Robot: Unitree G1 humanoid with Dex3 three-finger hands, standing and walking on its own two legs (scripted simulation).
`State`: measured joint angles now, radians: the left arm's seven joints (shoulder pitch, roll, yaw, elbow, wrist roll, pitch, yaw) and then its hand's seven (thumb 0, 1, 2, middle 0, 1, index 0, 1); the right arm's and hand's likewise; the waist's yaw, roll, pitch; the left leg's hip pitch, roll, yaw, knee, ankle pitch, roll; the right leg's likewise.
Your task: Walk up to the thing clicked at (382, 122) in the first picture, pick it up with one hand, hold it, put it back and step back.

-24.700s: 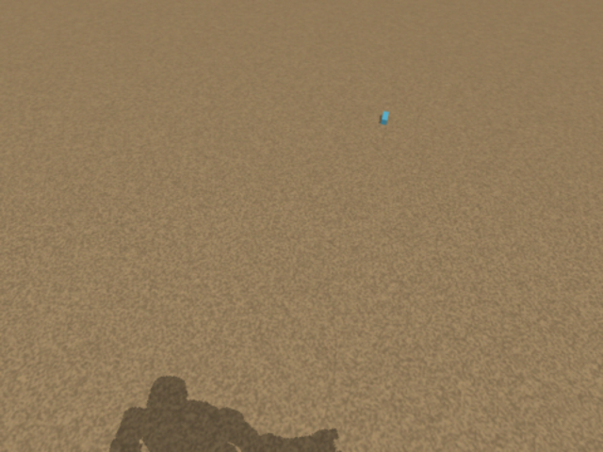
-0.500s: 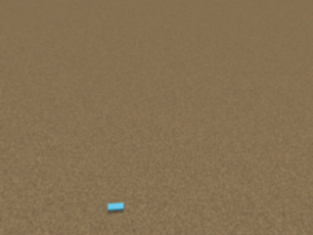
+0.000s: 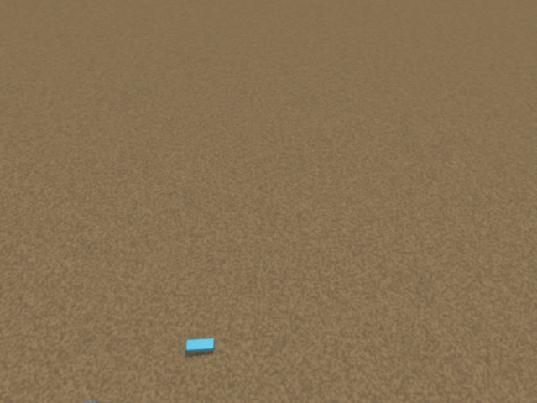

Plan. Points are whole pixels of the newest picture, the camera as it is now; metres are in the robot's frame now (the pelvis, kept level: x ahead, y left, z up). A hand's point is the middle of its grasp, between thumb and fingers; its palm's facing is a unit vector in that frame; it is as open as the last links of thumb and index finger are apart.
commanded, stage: rise first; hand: left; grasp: from above
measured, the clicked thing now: (200, 345) +0.42 +0.22 -0.76
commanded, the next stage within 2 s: none
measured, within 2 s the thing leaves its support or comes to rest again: neither
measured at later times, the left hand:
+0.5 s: hand out of the picture +0.14 +0.26 -0.22, palm faces -0.16 -0.88 -0.45, open 13.3 cm
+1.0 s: hand out of the picture +0.16 +0.27 -0.35, palm faces -0.41 -0.64 -0.66, open 13.6 cm
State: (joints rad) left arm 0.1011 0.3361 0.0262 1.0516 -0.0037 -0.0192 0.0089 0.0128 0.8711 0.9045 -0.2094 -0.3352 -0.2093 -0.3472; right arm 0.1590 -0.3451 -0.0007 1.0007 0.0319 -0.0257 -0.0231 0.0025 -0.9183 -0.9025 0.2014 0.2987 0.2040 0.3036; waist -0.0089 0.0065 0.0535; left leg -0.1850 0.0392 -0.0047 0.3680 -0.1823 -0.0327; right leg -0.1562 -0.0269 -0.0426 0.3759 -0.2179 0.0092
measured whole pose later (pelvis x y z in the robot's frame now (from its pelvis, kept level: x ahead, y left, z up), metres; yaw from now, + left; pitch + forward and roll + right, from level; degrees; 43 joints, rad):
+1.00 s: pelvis -0.04 +0.01 -0.19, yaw -1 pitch +29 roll -2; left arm 0.07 0.37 0.08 0.56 0.55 0.04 0.12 0.00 -0.44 0.90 -0.18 -0.93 -0.18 -0.95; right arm 0.08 -0.26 -0.04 0.58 0.00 -0.19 0.02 0.00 -0.90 -0.90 0.20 0.30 0.21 0.30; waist -0.03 0.00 -0.19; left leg -1.45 0.04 -0.05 1.58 -0.64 -0.02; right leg -1.39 -0.04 -0.02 1.56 -0.67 0.02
